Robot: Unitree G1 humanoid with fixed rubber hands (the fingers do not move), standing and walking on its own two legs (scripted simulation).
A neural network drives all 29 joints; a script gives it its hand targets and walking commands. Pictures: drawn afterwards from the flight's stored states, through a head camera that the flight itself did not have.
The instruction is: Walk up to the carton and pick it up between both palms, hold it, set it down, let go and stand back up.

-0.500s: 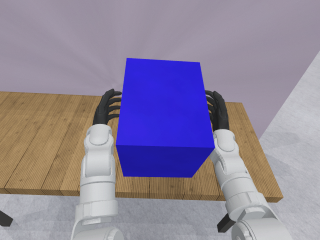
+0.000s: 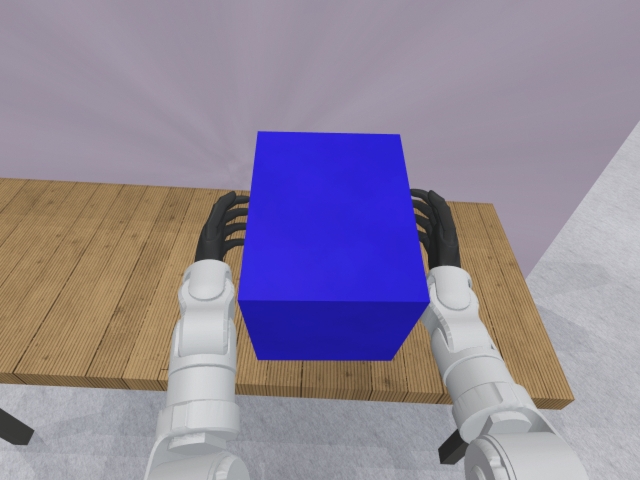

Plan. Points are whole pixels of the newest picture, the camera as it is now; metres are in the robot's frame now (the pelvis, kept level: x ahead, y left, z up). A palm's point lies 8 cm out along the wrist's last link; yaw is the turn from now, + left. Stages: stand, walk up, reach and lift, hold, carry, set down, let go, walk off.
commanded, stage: set down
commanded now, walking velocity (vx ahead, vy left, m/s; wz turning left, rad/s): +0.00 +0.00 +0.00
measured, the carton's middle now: (326, 250) +0.40 +0.01 +0.07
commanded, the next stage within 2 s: none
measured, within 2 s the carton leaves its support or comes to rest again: neither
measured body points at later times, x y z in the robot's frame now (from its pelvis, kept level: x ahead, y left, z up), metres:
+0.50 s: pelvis +0.00 +0.00 +0.00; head +0.03 +0.02 +0.45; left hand +0.39 +0.15 +0.05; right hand +0.40 -0.14 +0.07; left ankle +0.02 +0.13 -0.75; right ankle -0.02 -0.11 -0.75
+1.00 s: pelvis +0.01 -0.01 +0.00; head +0.08 +0.01 +0.44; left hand +0.40 +0.14 +0.00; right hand +0.41 -0.14 +0.03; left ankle +0.02 +0.13 -0.75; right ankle -0.02 -0.11 -0.75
